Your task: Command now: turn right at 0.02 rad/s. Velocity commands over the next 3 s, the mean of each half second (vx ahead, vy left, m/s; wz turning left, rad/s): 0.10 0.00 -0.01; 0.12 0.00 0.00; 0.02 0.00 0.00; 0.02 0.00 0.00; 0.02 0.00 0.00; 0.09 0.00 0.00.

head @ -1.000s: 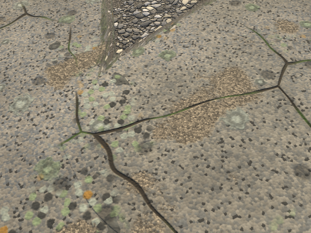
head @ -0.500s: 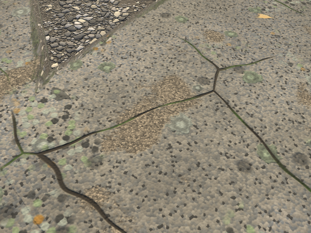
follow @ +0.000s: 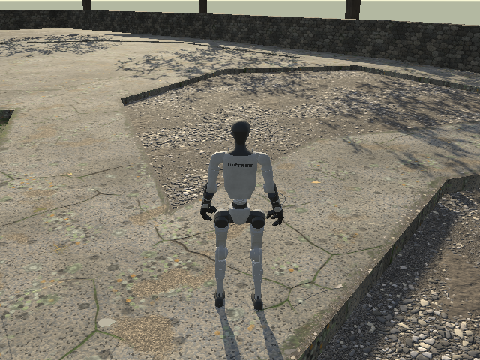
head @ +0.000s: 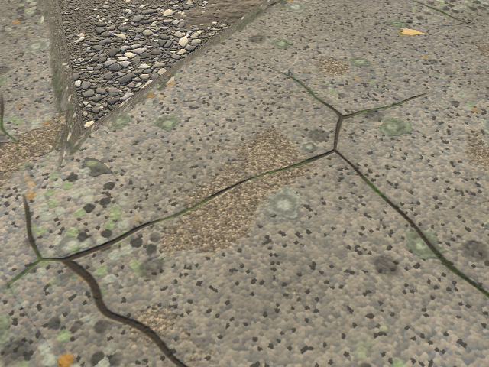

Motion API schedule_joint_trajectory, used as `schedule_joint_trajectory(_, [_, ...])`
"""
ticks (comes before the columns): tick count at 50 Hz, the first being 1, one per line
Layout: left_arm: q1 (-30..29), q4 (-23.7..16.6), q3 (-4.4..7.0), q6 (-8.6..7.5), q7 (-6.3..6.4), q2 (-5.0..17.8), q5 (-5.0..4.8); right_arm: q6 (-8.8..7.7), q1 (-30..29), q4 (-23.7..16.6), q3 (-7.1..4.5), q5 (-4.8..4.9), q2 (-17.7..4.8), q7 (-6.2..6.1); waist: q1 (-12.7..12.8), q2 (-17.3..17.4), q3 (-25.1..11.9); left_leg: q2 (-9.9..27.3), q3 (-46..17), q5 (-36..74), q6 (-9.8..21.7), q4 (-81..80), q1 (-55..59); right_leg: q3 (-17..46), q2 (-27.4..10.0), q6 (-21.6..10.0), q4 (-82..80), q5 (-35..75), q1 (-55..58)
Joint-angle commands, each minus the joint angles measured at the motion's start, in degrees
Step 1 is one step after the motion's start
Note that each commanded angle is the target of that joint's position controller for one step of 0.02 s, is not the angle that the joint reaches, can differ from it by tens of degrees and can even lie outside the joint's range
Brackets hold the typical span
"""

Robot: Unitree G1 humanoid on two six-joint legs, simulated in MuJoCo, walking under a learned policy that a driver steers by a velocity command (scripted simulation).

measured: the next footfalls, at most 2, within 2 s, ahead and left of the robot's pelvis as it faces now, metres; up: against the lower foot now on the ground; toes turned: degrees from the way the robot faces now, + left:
right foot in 0.82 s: +0.27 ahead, -0.08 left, +0.00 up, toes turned +0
left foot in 1.08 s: +0.20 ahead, +0.15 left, +0.00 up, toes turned +1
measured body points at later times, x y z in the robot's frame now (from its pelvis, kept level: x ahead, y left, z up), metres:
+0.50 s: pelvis +0.05 +0.03 -0.01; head +0.05 +0.04 +0.44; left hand +0.10 +0.29 -0.15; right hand +0.09 -0.24 -0.13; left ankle +0.03 +0.13 -0.73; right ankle -0.02 -0.12 -0.71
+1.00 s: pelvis +0.16 +0.02 +0.00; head +0.18 +0.01 +0.45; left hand +0.30 +0.26 -0.12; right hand +0.21 -0.24 -0.14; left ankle +0.10 +0.15 -0.70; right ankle +0.23 -0.08 -0.73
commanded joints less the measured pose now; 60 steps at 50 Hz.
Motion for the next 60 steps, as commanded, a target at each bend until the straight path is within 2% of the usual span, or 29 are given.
schedule_joint_trajectory(1, [-0.5,-3.12,1.68,-0.89,0.2,5.99,-0.1,-0.74,-0.55,-2.28,-1.16,0.12,-5.21,-0.38,0.3,-0.69,-1.02,0.9,-0.93,5.33,0.52,-3.79,1.88,3.38,-2.92,-1.72,-7.3,6.49,-2.78])
schedule_joint_trajectory(12, [1.49,1.48,1.74,-1.06,0.56,5.42,-0.45,-0.39,1.03,2.15,-1.16,0.46,-4.98,-1.17,0.28,-0.46,-0.62,0.84,-0.85,6.7,0.68,-3.77,2.43,1.92,-1.92,-1.25,-6.9,9.19,-2.25])
schedule_joint_trajectory(14, [3.57,3.07,2.24,-0.68,0.83,6.53,-0.9,-0.09,2.44,3.64,-1.25,0.9,-4.73,-1.36,0.73,-1.8,-0.8,-1.77,1.94,-6.56,1.33,-1.5,1.06,1.9,-1.16,-2.56,-8.17,-6.58,-2.41])
schedule_joint_trajectory(17, [6.82,3.66,3.13,-1.23,0.94,10.04,-1.8,-1.46,-0.6,2.17,-1.17,1.62,-3.75,-1.33,2.86,-8.69,5.51,-3.83,4.48,-15.98,2.92,8.26,-9.47,14.54,-8.99,-8.76,-16.66,-30.86,-4.88])
schedule_joint_trajectory(19, [6.86,4.51,3.57,-2.45,0.88,11.64,-2.51,-3.49,-1.56,1.3,-1.14,2.4,-3.31,-0.37,2.5,-12.02,8.31,-1.76,2.01,-11.91,5.17,14.09,-11.79,24.41,-15.47,-13.07,-20.81,-31.39,-6.15])
schedule_joint_trajectory(20, [4.94,4.28,3.34,-2.86,0.83,11.17,-2.58,-4.32,-0.57,1.56,-1.22,2.86,-3.35,0.19,1.15,-11.76,8.63,-0.96,1.4,-12.73,6.6,11.66,-10.64,23.77,-15.65,-12.96,-20.31,-27.84,-6.4])
schedule_joint_trajectory(22, [-1.1,3.11,2.73,-2.84,0.47,9.39,-2.82,-5.41,8.52,5.63,-1.52,2.84,-3.09,1.1,-4.0,-8.5,5.89,-2.21,2.37,-6.37,8.07,-1.7,6.01,14.47,-10.11,-8.79,-14.0,-18.44,-12.52])
schedule_joint_trajectory(23, [-3.01,2.29,2.07,-3.13,0.39,6.78,-2.32,-5.62,14.88,8.16,-2.27,1.94,-5.31,1.29,-5.88,-1.79,3.22,1.57,-4.8,-5.17,8.43,-5.48,14.61,7.22,-5.19,-5.57,-2.11,-10.18,-17.27])
schedule_joint_trajectory(24, [-4.71,-0.3,1.59,-3.98,0.65,4.21,-2.49,-5.96,21.18,9.32,-4.01,1.62,-12.6,1.67,-6.78,15.59,1.0,13.93,-28.47,-15.66,14.76,-16.95,21.02,-3.21,2.96,-0.79,18.42,-7.4,-26.97])
schedule_joint_trajectory(25, [-5.08,-0.93,2.45,-4.9,1.02,7.58,-3.24,-6.25,18.88,7.94,-3.27,0.24,-12.31,2.14,-5.57,15.76,2.42,20.88,-42.2,-10.36,19.86,-21.74,19.56,1.67,2.41,-0.7,29.6,-14.43,-32.86])
schedule_joint_trajectory(26, [-2.33,0.36,2.81,-5.42,0.78,8.59,-3.58,-6.29,13.66,6.38,-2.26,0.13,-9.28,1.76,-2.36,9.8,5.06,20.76,-36.37,0.53,19.48,-19.25,18.13,3.39,-0.43,-1.44,35.31,-11.69,-34.68])
schedule_joint_trajectory(27, [0.03,2.33,2.74,-5.5,0.43,8.12,-2.93,-6.09,10.96,5.34,-1.65,0.48,-7.37,1.4,-0.86,6.45,4.29,17.74,-27.55,11.93,17.29,-17.2,17.39,2.18,-2.0,-1.84,36.36,-7.85,-33.26])
schedule_joint_trajectory(28, [0.5,3.11,2.93,-5.39,0.29,7.77,-2.14,-5.67,9.44,5.01,-1.45,0.81,-7.4,1.23,-0.04,4.36,2.99,15.64,-21.19,21.41,15.26,-16.43,17.59,1.08,-3.39,-1.87,34.15,-4.54,-32.37])
schedule_joint_trajectory(31, [-2.02,3.39,2.51,-4.25,-0.55,4.64,-1.86,-3.97,10.82,6.46,0.09,0.65,-3.76,0.31,-0.23,6.19,0.12,9.41,-7.75,39.99,11.38,-15.45,16.15,-3.1,-3.38,-0.37,23.12,2.88,-24.66])
schedule_joint_trajectory(33, [-5.03,2.8,1.53,-3.8,-0.82,2.27,-1.96,-3.12,10.18,6.65,0.21,0.29,-5.18,-0.64,-0.21,5.91,-0.77,7.45,-3.25,44.01,10.7,-14.72,13.79,-4.49,-2.42,0.51,13.21,7.18,-19.28])
schedule_joint_trajectory(36, [-7.67,2.53,1.44,-3.28,-0.87,3.69,-1.89,-2.33,10.27,7.23,-0.53,0.6,-8.85,-1.12,-0.85,7.3,-2.05,8.39,-2.75,44.42,11.3,-13.86,10.46,-5.47,-0.87,0.93,4.91,11.65,-11.51])
schedule_joint_trajectory(39, [-7.42,3.08,1.98,-3.07,-0.89,6.04,-1.69,-2.29,7.64,7.58,-0.53,1.68,-8.34,-0.77,0.82,6.94,-1.45,9.48,-4.34,41.2,11.01,-11.29,9.45,-4.6,-0.57,-1.38,-1.34,15.35,-6.56])
schedule_joint_trajectory(41, [-3.37,4.81,3.19,-3.35,-0.37,9.25,-0.6,-2.59,8.29,8.31,-0.61,1.71,-8.19,-0.38,3.13,3.51,-3.36,6.08,-3.73,38.1,7.99,-5.4,7.93,-3.22,-0.84,-4.25,-9.32,28.12,3.47])
schedule_joint_trajectory(42, [0.56,5.5,4.18,-3.31,0.18,13.46,-0.17,-3.17,10.03,8.08,-0.39,0.13,-7.44,-0.16,3.03,-1.29,-8.19,2.75,-1.61,26.51,5.25,0.96,2.32,2.92,-7.43,-7.17,-4.76,49.45,14.6])
schedule_joint_trajectory(43, [3.42,6.9,3.64,-2.71,0.28,12.06,0.17,-3.03,16.72,9.68,1.14,-0.13,-1.97,-0.05,1.34,-8.45,-16.1,-0.55,-0.2,4.7,2.11,9.99,-3.79,11.55,-16.38,-15.55,-2.78,54.85,24.41])
schedule_joint_trajectory(44, [4.01,7.4,2.53,-2.24,-0.11,7.82,-0.25,-2.23,13.36,9.65,1.13,0.5,-2.73,-0.1,3.48,-9.95,-15.49,-2.04,-1.6,-19.1,0.25,17.93,-5.94,17.89,-19.88,-19.01,-7.4,49.04,20.79])
schedule_joint_trajectory(46, [-3.4,6.93,1.65,-2.67,-0.6,6.91,-0.8,-0.13,8.02,8.08,0.08,1.73,-4.92,-0.71,1.59,-6.65,-7.61,-0.04,-3.19,-24.58,-0.94,25.55,-9.87,16.8,-17.68,-15.95,-12.88,26.84,9.31])
schedule_joint_trajectory(49, [-11.52,6.24,1.79,-2.82,-0.5,8.16,-0.17,1.64,7.93,8.32,-0.11,0.78,-3.71,-1.92,-1.76,-6.86,-3.03,1.35,-2.22,-16.68,-1.82,15.67,-3.17,10.08,-12.85,-11.5,-17.14,13.68,-4.57])
schedule_joint_trajectory(51, [-11.89,7.05,1.68,-2.25,-0.14,7.75,-0.12,1.49,9.45,9.48,0.24,0.41,-2.28,-1.87,-2.5,-6.94,-4.36,0.53,-0.38,-7.88,-1.33,7.44,3.18,6.57,-10.62,-10.77,-16.49,10.49,-7.63])
schedule_joint_trajectory(53, [-10.51,8.57,1.4,-1.79,0.09,6.72,-1.25,1.39,10.26,10.51,0.25,-0.22,-2.33,-1.25,-3.01,-5.77,-4.74,-0.73,1.38,3.27,0.16,-1.8,9.03,3.86,-8.04,-8.04,-15.22,0.68,-9.73])
schedule_joint_trajectory(54, [-8.31,9.87,1.08,-1.79,0.02,5.72,-1.27,1.49,9.01,9.82,0.08,-1.04,-4.0,-1.07,-2.05,-3.61,-3.03,0.85,-0.45,4.83,1.38,-4.46,8.92,2.83,-6.55,-5.24,-14.48,-5.51,-10.85])
schedule_joint_trajectory(55, [-6.62,10.43,1.11,-1.6,0.01,5.74,-0.72,1.6,6.7,8.71,-0.29,-0.78,-6.8,-1.31,0.42,0.12,0.1,2.94,-2.71,-2.4,3.16,-7.17,3.49,0.92,-4.08,-2.8,-13.59,-8.81,-9.89])
schedule_joint_trajectory(56, [-7.06,10.48,1.05,-1.44,0.24,5.36,-0.58,1.25,4.42,8.94,-0.49,-0.07,-7.6,-1.33,1.64,5.05,2.58,2.57,-3.5,-13.12,4.71,-9.53,-5.81,-1.82,-1.77,-1.13,-11.66,-3.87,-3.44])
schedule_joint_trajectory(60, [-5.52,13.08,1.48,-1.71,0.83,7.01,-0.65,-1.39,1.96,9.38,0.07,0.05,-5.15,-0.99,1.83,4.05,1.35,1.81,-3.05,-3.16,3.05,-10.65,-4.78,-1.55,-2.23,-2.18,-6.6,12.22,2.48])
